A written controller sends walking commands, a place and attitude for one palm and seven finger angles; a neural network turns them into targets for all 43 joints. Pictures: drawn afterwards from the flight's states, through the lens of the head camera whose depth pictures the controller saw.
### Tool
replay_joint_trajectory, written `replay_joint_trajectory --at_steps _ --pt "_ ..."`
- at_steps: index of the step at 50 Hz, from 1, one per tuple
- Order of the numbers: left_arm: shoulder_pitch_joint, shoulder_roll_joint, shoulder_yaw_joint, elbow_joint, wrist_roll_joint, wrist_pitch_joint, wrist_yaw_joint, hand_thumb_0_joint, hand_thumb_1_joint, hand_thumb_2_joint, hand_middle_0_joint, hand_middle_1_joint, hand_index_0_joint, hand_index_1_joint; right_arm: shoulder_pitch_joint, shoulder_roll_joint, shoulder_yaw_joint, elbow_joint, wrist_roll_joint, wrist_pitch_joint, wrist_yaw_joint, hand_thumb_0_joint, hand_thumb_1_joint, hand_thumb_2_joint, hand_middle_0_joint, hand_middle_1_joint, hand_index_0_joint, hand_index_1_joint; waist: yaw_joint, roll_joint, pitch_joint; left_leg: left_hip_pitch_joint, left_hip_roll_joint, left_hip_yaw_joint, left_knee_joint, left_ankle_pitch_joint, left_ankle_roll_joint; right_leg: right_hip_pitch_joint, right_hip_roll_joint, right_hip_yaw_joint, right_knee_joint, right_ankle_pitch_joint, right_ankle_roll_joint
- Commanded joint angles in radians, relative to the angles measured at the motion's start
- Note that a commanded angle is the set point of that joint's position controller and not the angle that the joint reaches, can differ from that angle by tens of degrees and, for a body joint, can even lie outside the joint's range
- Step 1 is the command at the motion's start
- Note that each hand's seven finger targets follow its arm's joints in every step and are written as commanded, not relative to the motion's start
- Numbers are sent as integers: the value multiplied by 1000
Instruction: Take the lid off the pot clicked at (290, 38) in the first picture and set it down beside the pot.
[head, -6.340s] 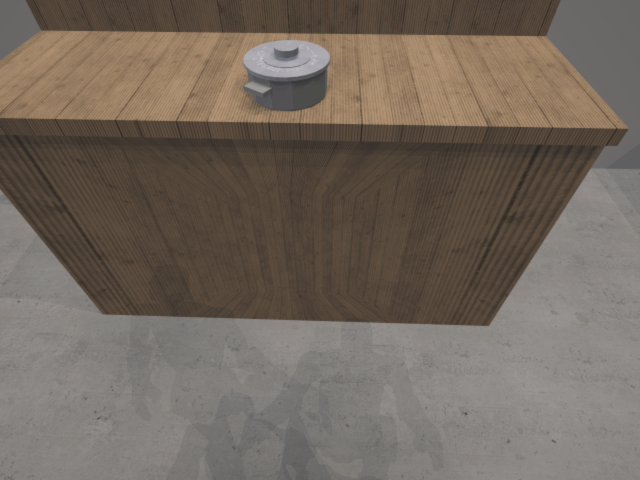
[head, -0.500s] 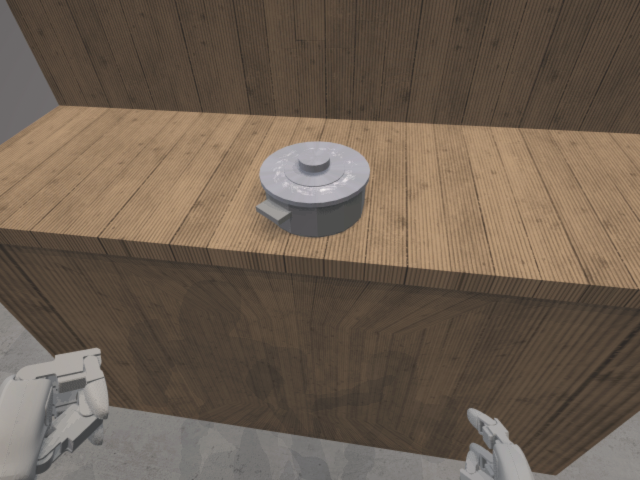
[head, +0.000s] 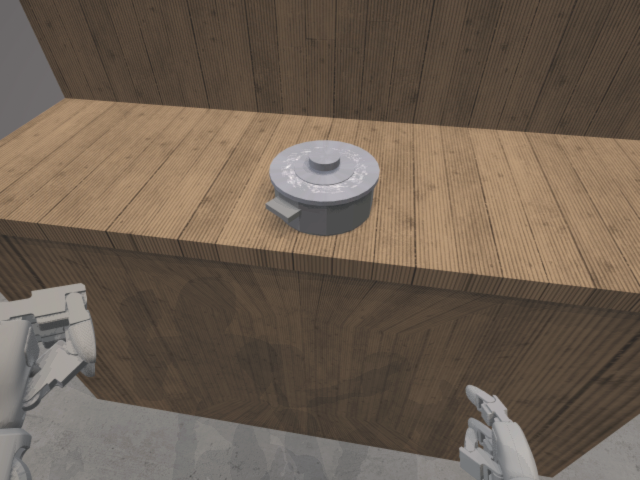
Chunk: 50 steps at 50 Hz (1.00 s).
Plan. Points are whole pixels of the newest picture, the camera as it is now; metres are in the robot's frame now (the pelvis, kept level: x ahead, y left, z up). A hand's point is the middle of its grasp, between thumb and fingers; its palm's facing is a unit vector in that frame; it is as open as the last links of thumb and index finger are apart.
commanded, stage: raise the hand higher, near the body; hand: left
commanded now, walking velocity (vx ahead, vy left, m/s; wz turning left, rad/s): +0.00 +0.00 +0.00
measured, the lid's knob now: (324, 159) +0.55 +0.08 +0.15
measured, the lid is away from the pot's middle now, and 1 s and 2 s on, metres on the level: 0.00 0.00 0.00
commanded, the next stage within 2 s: reach forward and open the fingers in 0.12 s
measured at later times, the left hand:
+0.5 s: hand (66, 306) +0.19 +0.27 +0.19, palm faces +0.32 -0.14 -0.94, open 2.9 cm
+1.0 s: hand (98, 274) +0.23 +0.26 +0.19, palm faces +0.00 +0.00 -1.00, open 7.3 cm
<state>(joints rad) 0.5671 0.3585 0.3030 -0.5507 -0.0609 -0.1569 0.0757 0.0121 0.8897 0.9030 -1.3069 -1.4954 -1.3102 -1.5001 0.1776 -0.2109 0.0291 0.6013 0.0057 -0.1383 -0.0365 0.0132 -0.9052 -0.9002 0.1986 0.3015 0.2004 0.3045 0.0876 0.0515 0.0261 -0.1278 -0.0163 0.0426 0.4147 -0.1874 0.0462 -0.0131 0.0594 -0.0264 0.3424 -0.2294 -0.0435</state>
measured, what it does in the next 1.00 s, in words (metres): stands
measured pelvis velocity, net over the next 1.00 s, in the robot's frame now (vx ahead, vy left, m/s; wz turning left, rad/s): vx -0.04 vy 0.00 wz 0.03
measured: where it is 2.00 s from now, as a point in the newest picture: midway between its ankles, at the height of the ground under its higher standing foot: outside the picture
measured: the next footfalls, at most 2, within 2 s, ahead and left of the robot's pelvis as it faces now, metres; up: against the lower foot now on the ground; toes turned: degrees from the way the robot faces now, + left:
none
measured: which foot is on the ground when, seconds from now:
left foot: down 0.00-1.00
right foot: down 0.00-1.00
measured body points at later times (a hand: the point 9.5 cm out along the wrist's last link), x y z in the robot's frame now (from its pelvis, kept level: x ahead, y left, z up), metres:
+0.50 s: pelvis -0.02 +0.01 -0.01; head -0.03 -0.03 +0.44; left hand +0.17 +0.27 +0.24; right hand +0.22 -0.19 -0.09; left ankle +0.03 +0.09 -0.74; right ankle -0.02 -0.09 -0.74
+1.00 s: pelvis -0.04 +0.00 -0.01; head -0.06 -0.05 +0.44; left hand +0.23 +0.26 +0.25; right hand +0.19 -0.20 -0.10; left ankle +0.03 +0.09 -0.74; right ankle -0.02 -0.09 -0.74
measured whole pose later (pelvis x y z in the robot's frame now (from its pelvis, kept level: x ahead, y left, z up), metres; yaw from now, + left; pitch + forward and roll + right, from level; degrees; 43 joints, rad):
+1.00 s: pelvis -0.04 +0.00 -0.01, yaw +2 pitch -5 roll -1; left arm -0.16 0.71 0.04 -0.22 0.74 0.13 -0.38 0.00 -0.11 1.54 -1.04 -0.42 -1.04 -0.42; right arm 0.09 -0.29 0.06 0.60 0.04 0.09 0.02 0.01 -0.91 -0.90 0.20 0.30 0.20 0.30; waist 0.09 0.13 0.02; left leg -0.24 -0.04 0.02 0.44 -0.12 0.06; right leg -0.16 0.03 -0.06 0.47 -0.23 -0.04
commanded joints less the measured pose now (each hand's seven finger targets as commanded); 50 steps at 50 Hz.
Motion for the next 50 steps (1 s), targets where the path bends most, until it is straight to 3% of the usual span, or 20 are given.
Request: replay_joint_trajectory --at_steps 1,5,11,12,13,14,18,20,22,23,24,31,33,34,35,38,40,42,48,50 --pt "-120 150 113 -228 -16 -70 15 0 900 900 -1300 -1500 -1300 -1500 -138 -105 -39 -161 -1 -56 -9 0 -900 -900 200 300 200 300 -14 23 -25 135 44 -63 -46 105 -18 -181 -48 42 -105 63 21" --pt "-143 160 137 -208 -23 -68 16 0 900 900 -1300 -1500 -1300 -1500 -142 -104 -38 -154 -1 -55 -6 0 -900 -900 200 300 200 300 -8 -5 -25 132 49 -71 -55 101 -20 -173 -45 38 -101 57 19" --pt "-208 174 155 -256 -27 -85 16 0 900 900 -1300 -1500 -1300 -1500 -144 -110 -38 -147 -1 -58 -2 0 -900 -900 200 300 200 300 -7 36 -56 150 52 -76 -56 104 -22 -163 -47 40 -98 59 16" --pt "-216 342 104 -287 331 25 44 0 871 921 -1294 -1465 -1294 -1465 -179 -179 -30 -172 -28 -2 8 0 -900 -900 200 300 200 300 21 113 -106 17 30 -39 -36 151 -36 -186 -35 8 29 99 27" --pt "-209 295 114 -337 329 91 59 0 844 942 -1288 -1429 -1288 -1429 -208 -146 -30 -224 -10 29 24 0 -900 -900 200 300 200 300 27 143 -86 -34 29 -33 -31 190 -48 -167 -28 -21 61 117 15" --pt "-227 300 94 -298 421 137 64 0 818 963 -1282 -1394 -1282 -1394 -205 -146 -33 -211 -11 63 33 0 -900 -900 200 300 200 300 30 130 -77 -60 30 -34 -39 149 -53 -185 -28 -24 85 69 10" --pt "-263 413 106 -296 613 270 38 0 709 1047 -1259 -1252 -1259 -1252 -281 -163 -32 -262 20 161 50 0 -900 -900 200 300 200 300 39 42 -157 -66 18 -33 14 103 -29 -194 -14 19 93 23 17" --pt "-394 421 46 -220 693 299 5 0 650 1089 -1246 -1181 -1246 -1181 -272 -160 -34 -228 19 182 48 0 -900 -900 200 300 200 300 17 -2 -159 -63 11 -50 19 70 -23 -240 -26 12 95 -32 22" --pt "-413 447 25 -153 741 320 -39 0 586 1131 -1231 -1110 -1231 -1110 -273 -167 -35 -211 28 193 47 0 -900 -900 200 300 200 300 19 -10 -168 -35 11 -65 14 71 -16 -245 -27 15 84 -26 26" --pt "-427 447 23 -176 733 336 -68 0 553 1152 -1223 -1074 -1223 -1074 -319 -161 -28 -237 46 189 54 0 -900 -900 200 300 200 300 24 19 -195 -21 11 -71 20 87 -20 -228 -15 21 90 3 23" --pt "-499 457 -5 -170 750 335 -92 0 520 1173 -1215 -1039 -1215 -1039 -302 -161 -27 -217 37 191 50 0 -900 -900 200 300 200 300 17 -10 -217 -17 6 -70 16 101 -15 -212 -29 15 90 19 26" --pt "-739 544 -34 -8 792 340 -236 0 272 1320 -1150 -790 -1150 -790 -311 -161 -7 -172 37 191 35 0 -900 -900 200 300 200 300 4 11 -150 -5 4 -83 -30 58 -10 -214 -27 9 46 -16 25" --pt "-754 544 -34 -5 792 341 -273 0 199 1362 -1129 -720 -1129 -720 -339 -157 -2 -193 46 184 41 0 -900 -900 200 300 200 300 9 67 -158 8 4 -89 -29 68 -11 -201 -15 18 42 -3 16" --pt "-802 544 -60 34 801 338 -294 0 163 1383 -1119 -684 -1119 -684 -321 -154 4 -176 36 187 41 0 -900 -900 200 300 200 300 5 49 -170 -2 -4 -81 -36 64 -11 -184 -29 10 39 -8 18" --pt "-838 548 -66 47 802 331 -307 0 126 1404 -1108 -649 -1108 -649 -316 -157 2 -173 37 189 41 0 -900 -900 200 300 200 300 0 22 -163 1 0 -83 -42 58 -11 -193 -27 8 33 -17 21" --pt "-831 566 -48 79 803 327 -345 0 16 1467 -1074 -542 -1074 -542 -328 -161 -1 -192 40 181 47 0 -900 -900 200 300 200 300 7 69 -171 6 -3 -82 -40 60 -9 -180 -17 22 23 -13 14" --pt "-932 578 -74 108 807 313 -372 0 -56 1509 -1050 -471 -1050 -471 -315 -161 2 -180 38 186 44 0 -900 -900 200 300 200 300 -1 12 -179 -7 -9 -72 -45 40 -6 -177 -33 16 15 -38 23" --pt "-978 575 -93 137 810 303 -387 0 -127 1551 -1026 -400 -1026 -400 -307 -163 -1 -179 38 183 39 0 -900 -900 200 300 200 300 -4 39 -176 -3 -11 -73 -52 13 -3 -190 -33 17 7 -65 24" --pt "-1012 625 -50 192 814 286 -426 0 -336 1677 -951 -187 -951 -187 -304 -170 -13 -193 44 167 50 0 -900 -900 200 300 200 300 5 33 -209 -6 -15 -72 -37 19 -2 -174 -30 34 8 -71 18" --pt "-1087 604 -90 218 805 275 -440 0 -403 1719 -925 -116 -925 -116 -296 -172 -11 -182 45 169 48 0 -900 -900 200 300 200 300 -7 0 -189 -20 -20 -67 -41 14 0 -181 -45 22 7 -75 24"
